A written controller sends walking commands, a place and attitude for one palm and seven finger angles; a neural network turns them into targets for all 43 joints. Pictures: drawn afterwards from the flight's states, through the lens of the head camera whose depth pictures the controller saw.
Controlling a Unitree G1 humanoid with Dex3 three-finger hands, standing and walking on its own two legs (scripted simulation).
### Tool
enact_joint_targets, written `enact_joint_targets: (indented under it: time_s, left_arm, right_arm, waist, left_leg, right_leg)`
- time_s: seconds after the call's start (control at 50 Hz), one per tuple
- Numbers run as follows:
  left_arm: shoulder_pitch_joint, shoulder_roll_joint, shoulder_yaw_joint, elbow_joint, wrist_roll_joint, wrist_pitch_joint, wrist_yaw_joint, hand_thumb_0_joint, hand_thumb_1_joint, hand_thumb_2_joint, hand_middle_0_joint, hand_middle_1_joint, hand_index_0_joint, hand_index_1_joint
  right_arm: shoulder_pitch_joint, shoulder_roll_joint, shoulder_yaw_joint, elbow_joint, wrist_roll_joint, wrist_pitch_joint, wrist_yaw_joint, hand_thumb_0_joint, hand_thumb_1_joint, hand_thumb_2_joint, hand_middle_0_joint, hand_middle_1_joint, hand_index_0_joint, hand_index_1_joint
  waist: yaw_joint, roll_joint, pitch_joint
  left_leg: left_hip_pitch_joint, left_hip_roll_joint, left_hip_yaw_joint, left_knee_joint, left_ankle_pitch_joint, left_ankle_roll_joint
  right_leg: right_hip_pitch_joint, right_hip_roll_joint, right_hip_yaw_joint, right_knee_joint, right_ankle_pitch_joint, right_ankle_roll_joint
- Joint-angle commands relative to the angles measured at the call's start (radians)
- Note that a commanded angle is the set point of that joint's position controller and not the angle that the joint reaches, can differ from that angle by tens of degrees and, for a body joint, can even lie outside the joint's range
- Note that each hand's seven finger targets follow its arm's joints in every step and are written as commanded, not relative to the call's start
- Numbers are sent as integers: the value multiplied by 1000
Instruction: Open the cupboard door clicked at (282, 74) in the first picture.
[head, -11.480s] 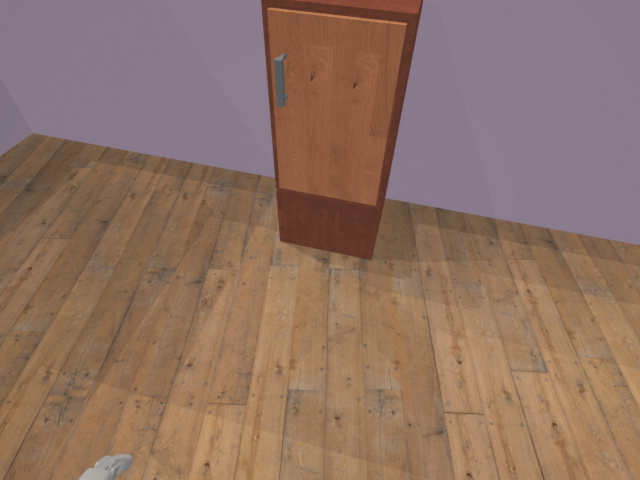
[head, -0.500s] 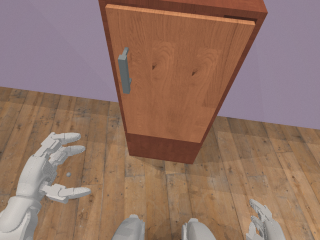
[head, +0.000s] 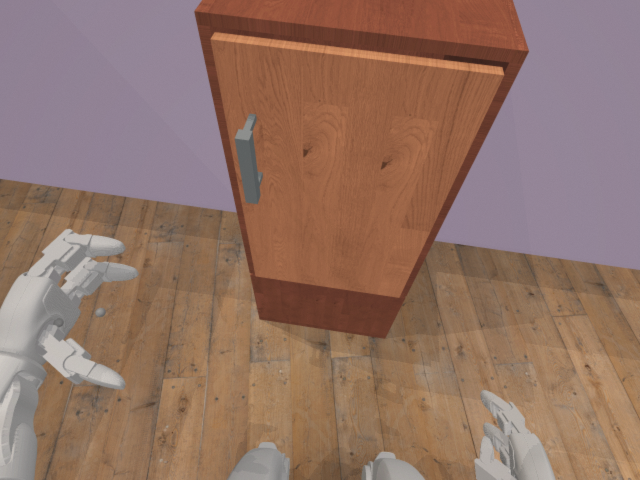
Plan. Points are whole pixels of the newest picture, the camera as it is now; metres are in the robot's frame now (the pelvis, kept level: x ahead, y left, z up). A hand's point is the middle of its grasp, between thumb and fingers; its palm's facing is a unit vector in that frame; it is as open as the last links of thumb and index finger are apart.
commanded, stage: raise the hand with hooked fingers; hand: left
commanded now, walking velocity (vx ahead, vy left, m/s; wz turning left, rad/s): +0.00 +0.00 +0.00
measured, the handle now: (252, 160) +0.55 +0.14 +0.04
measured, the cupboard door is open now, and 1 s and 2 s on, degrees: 0 0 0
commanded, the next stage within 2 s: move the hooked fingers beside the handle in 0.56 s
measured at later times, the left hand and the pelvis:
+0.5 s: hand (112, 306) +0.29 +0.26 +0.06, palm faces -0.08 -1.00 -0.06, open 14.0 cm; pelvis +0.00 -0.01 +0.00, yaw -1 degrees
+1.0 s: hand (140, 267) +0.34 +0.24 +0.06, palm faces -0.12 -0.99 -0.03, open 14.0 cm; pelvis +0.00 -0.01 +0.00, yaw -1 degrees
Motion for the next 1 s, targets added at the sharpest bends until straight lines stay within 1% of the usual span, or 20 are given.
enact_joint_targets:
  time_s: [0.0, 0.04, 0.08, 0.12, 0.18, 0.2, 0.28, 0.34, 0.42, 0.5, 0.56, 0.64, 0.72, 0.74, 0.76, 0.8, 0.82, 0.84, 0.9, 0.98]
  left_arm:
    - [-189, 265, 125, -87, -33, -42, -28, 0, -500, 300, -300, -1200, -300, -1200]
    - [-194, 278, 129, -45, -36, -12, -56, 0, -500, 300, -300, -1200, -300, -1200]
    - [-170, 246, 104, -30, -45, 8, -82, 0, -500, 300, -300, -1200, -300, -1200]
    - [-183, 254, 107, -66, -53, -5, -94, 0, -500, 300, -300, -1200, -300, -1200]
    - [-186, 291, 148, -119, -56, -48, -64, 0, -500, 300, -300, -1200, -300, -1200]
    - [-196, 316, 167, -119, -55, -62, -54, 0, -500, 300, -300, -1200, -300, -1200]
    - [-188, 286, 163, -92, -52, -89, -28, 0, -500, 300, -300, -1200, -300, -1200]
    - [-191, 284, 146, -91, -40, -76, -38, 0, -500, 300, -300, -1200, -300, -1200]
    - [-188, 273, 123, -94, -38, -54, -54, 0, -500, 300, -300, -1200, -300, -1200]
    - [-217, 297, 154, -104, -54, -68, -49, 0, -500, 300, -300, -1200, -300, -1200]
    - [-210, 264, 137, -64, -56, -75, -50, 0, -500, 300, -300, -1200, -300, -1200]
    - [-222, 263, 121, -35, -44, -59, -67, 0, -500, 300, -300, -1200, -300, -1200]
    - [-397, 264, 82, -30, -29, -58, -68, 0, -500, 300, -300, -1200, -300, -1200]
    - [-414, 290, 104, -8, -24, -63, -62, 0, -500, 300, -300, -1200, -300, -1200]
    - [-431, 268, 82, -8, -22, -66, -62, 0, -500, 300, -300, -1200, -300, -1200]
    - [-493, 281, 76, -23, -13, -77, -51, 0, -500, 300, -300, -1200, -300, -1200]
    - [-476, 292, 91, -23, -9, -79, -46, 0, -500, 300, -300, -1200, -300, -1200]
    - [-462, 282, 79, -3, -2, -76, -41, 0, -500, 300, -300, -1200, -300, -1200]
    - [-469, 296, 89, 30, 5, -59, -26, 0, -500, 300, -300, -1200, -300, -1200]
    - [-439, 306, 114, 55, 13, -33, -4, 0, -500, 300, -300, -1200, -300, -1200]
  right_arm:
    - [2, -169, -71, -122, 11, -46, -15, 0, -900, -900, 200, 300, 200, 300]
    - [11, -174, -74, -125, 16, -39, -16, 0, -900, -900, 200, 300, 200, 300]
    - [9, -173, -75, -139, 20, -39, -14, 0, -900, -900, 200, 300, 200, 300]
    - [14, -174, -78, -141, 16, -45, -10, 0, -900, -900, 200, 300, 200, 300]
    - [22, -170, -83, -141, 9, -50, -2, 0, -900, -900, 200, 300, 200, 300]
    - [25, -173, -82, -135, 3, -51, 1, 0, -900, -900, 200, 300, 200, 300]
    - [22, -166, -83, -130, 8, -45, 4, 0, -900, -900, 200, 300, 200, 300]
    - [18, -164, -80, -136, 11, -41, 3, 0, -900, -900, 200, 300, 200, 300]
    - [18, -166, -79, -142, 14, -39, -3, 0, -900, -900, 200, 300, 200, 300]
    - [13, -168, -75, -139, 9, -45, -8, 0, -900, -900, 200, 300, 200, 300]
    - [14, -164, -74, -133, 13, -44, -9, 0, -900, -900, 200, 300, 200, 300]
    - [12, -167, -71, -135, 13, -42, -9, 0, -900, -900, 200, 300, 200, 300]
    - [16, -170, -68, -115, 11, -40, -21, 0, -900, -900, 200, 300, 200, 300]
    - [24, -174, -72, -106, 12, -40, -26, 0, -900, -900, 200, 300, 200, 300]
    - [21, -171, -69, -107, 11, -42, -26, 0, -900, -900, 200, 300, 200, 300]
    - [23, -174, -69, -99, 9, -45, -28, 0, -900, -900, 200, 300, 200, 300]
    - [30, -171, -71, -101, 8, -44, -26, 0, -900, -900, 200, 300, 200, 300]
    - [31, -170, -70, -100, 10, -42, -24, 0, -900, -900, 200, 300, 200, 300]
    - [41, -175, -71, -100, 7, -31, -20, 0, -900, -900, 200, 300, 200, 300]
    - [45, -170, -75, -113, 9, -5, -8, 0, -900, -900, 200, 300, 200, 300]
  waist:
    - [-7, 93, -242]
    - [-9, 58, -265]
    - [-8, 27, -267]
    - [-2, 54, -297]
    - [4, 53, -316]
    - [5, 65, -298]
    - [-2, 64, -269]
    - [0, 118, -275]
    - [-12, 88, -266]
    - [-8, 64, -272]
    - [-15, 38, -250]
    - [-14, 61, -249]
    - [-46, 57, -249]
    - [-45, 57, -243]
    - [-43, 80, -252]
    - [-42, 108, -280]
    - [-31, 108, -320]
    - [-31, 115, -318]
    - [-25, 80, -336]
    - [-12, 78, -343]
  left_leg:
    - [177, -12, -45, -188, 299, -18]
    - [164, -14, -33, -193, 289, -12]
    - [143, -20, -24, -189, 281, -5]
    - [169, -18, -25, -182, 341, -5]
    - [179, -17, -24, -179, 362, -5]
    - [168, -16, -24, -168, 368, -7]
    - [144, -16, -18, -179, 302, -7]
    - [167, -16, -17, -192, 297, -9]
    - [169, -14, -21, -195, 283, -4]
    - [149, -16, -22, -182, 282, -3]
    - [141, -15, -22, -186, 259, -4]
    - [136, -17, -20, -185, 243, -4]
    - [131, -13, -27, -170, 215, -1]
    - [135, -9, -32, -171, 211, -3]
    - [138, -12, -33, -174, 204, -4]
    - [164, -10, -39, -169, 222, -6]
    - [182, -10, -41, -175, 243, -9]
    - [193, -9, -43, -180, 257, -11]
    - [180, -8, -40, -178, 284, -9]
    - [160, -9, -24, -183, 329, -14]
  right_leg:
    - [117, 36, 25, -119, 180, -29]
    - [148, 30, 35, -138, 189, -22]
    - [170, 25, 49, -152, 195, -18]
    - [183, 28, 49, -138, 253, -22]
    - [190, 30, 51, -132, 265, -21]
    - [180, 35, 51, -121, 268, -26]
    - [165, 27, 56, -133, 205, -19]
    - [162, 25, 54, -134, 199, -22]
    - [153, 29, 54, -144, 190, -20]
    - [169, 31, 59, -140, 191, -22]
    - [152, 28, 58, -145, 172, -17]
    - [147, 24, 61, -146, 158, -19]
    - [107, 26, 65, -140, 131, -17]
    - [94, 26, 62, -139, 122, -18]
    - [88, 24, 61, -136, 112, -19]
    - [79, 26, 58, -122, 123, -25]
    - [97, 24, 56, -120, 140, -25]
    - [93, 24, 52, -119, 151, -25]
    - [111, 25, 50, -112, 181, -24]
    - [146, 19, 51, -111, 239, -17]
